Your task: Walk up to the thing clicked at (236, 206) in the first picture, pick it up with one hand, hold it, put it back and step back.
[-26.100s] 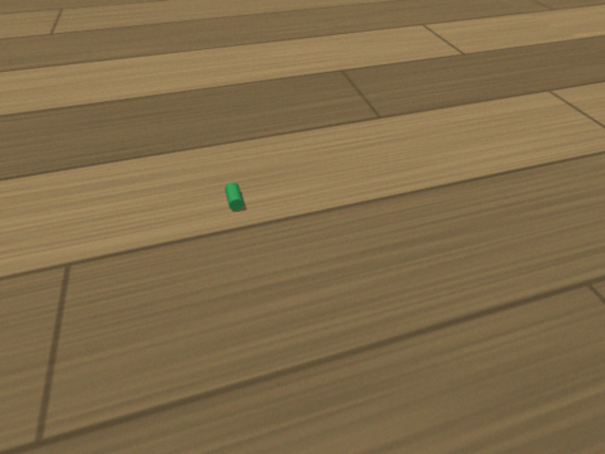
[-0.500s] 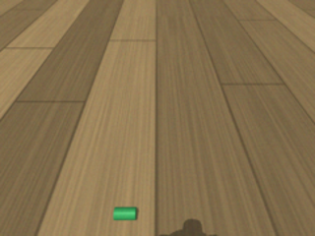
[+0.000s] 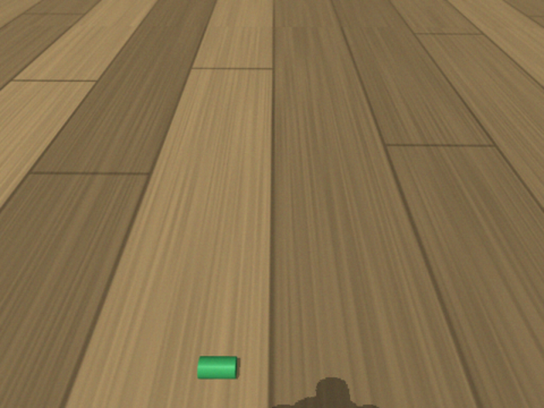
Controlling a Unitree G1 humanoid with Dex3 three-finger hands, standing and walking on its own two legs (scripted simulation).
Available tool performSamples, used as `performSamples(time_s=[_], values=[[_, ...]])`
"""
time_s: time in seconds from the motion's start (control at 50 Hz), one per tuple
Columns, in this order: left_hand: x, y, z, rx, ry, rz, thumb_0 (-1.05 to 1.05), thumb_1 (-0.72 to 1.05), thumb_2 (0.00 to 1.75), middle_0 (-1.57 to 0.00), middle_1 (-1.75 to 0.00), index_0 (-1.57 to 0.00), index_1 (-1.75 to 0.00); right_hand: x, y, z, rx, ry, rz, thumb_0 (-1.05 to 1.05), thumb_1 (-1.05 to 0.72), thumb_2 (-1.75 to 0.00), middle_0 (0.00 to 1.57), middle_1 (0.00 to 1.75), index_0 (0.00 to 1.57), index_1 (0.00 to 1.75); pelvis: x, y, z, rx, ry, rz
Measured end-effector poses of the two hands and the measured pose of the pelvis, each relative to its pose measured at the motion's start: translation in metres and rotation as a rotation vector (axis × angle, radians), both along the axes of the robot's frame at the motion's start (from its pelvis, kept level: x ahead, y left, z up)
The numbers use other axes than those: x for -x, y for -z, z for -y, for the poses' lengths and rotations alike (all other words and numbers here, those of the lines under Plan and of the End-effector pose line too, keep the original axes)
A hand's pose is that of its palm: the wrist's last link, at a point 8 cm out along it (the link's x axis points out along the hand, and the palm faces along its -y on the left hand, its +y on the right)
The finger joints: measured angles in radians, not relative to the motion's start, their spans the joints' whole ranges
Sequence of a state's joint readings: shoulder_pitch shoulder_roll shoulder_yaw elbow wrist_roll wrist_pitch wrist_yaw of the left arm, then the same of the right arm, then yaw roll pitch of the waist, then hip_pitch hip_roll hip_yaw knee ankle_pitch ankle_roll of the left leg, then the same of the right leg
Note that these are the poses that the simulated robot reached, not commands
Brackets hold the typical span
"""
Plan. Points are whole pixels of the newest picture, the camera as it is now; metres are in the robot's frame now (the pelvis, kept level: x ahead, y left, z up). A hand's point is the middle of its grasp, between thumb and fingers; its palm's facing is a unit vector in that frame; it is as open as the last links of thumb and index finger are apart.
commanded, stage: stand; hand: left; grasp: from above
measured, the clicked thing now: (217, 367) +0.41 +0.19 -0.75
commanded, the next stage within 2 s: rise first in 0.38 s
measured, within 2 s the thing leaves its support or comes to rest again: neither
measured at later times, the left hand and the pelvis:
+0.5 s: hand out of the picture +0.08 +0.25 -0.16, palm faces -0.03 -0.94 -0.34, open 7.4 cm; pelvis +0.01 +0.00 +0.00, yaw +0 degrees
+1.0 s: hand out of the picture +0.12 +0.26 -0.22, palm faces -0.10 -0.91 -0.40, open 13.3 cm; pelvis -0.02 +0.00 -0.07, yaw +1 degrees
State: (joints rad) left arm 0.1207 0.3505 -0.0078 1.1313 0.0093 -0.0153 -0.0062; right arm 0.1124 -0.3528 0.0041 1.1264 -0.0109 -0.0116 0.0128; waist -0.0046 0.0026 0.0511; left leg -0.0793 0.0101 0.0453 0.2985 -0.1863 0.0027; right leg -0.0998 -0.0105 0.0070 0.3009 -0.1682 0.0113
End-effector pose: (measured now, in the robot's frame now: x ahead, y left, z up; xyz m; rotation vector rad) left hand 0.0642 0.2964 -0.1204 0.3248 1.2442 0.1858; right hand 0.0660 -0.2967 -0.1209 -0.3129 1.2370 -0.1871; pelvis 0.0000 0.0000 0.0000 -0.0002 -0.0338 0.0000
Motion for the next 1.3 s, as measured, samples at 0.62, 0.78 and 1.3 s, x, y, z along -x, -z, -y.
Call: performSamples(time_s=[0.62, 0.78, 1.3], values=[[-0.046, 0.007, 0.004, 0.022, -0.049, 0.123, 0.01, 0.77, 0.91, -0.21, -0.42, -0.2, -0.43, -0.019, 0.001, -0.019, -0.016, -0.025, 0.124, 0.01, -0.91, -0.9, 0.2, 0.3, 0.2, 0.3, 0.009, 0.009, 0.0, 0.002, -0.025, -0.079], [-0.078, 0.017, 0.001, 0.001, 0.073, 0.149, 0.01, 0.3, 0.91, -0.16, -0.77, -0.16, -0.77, -0.015, 0.013, -0.037, -0.057, 0.009, 0.176, 0.01, -0.91, -0.9, 0.2, 0.3, 0.2, 0.3, 0.013, 0.026, 0.001, 0.008, -0.016, -0.165], [-0.056, 0.108, -0.011, -0.16, 0.286, 0.076, 0.0, -0.54, 0.98, -0.08, -1.06, -0.08, -1.07, -0.093, 0.082, -0.056, -0.051, -0.163, 0.448, 0.01, -0.9, -0.9, 0.2, 0.3, 0.2, 0.3, 0.027, 0.125, -0.002, 0.034, -0.035, -0.412]])
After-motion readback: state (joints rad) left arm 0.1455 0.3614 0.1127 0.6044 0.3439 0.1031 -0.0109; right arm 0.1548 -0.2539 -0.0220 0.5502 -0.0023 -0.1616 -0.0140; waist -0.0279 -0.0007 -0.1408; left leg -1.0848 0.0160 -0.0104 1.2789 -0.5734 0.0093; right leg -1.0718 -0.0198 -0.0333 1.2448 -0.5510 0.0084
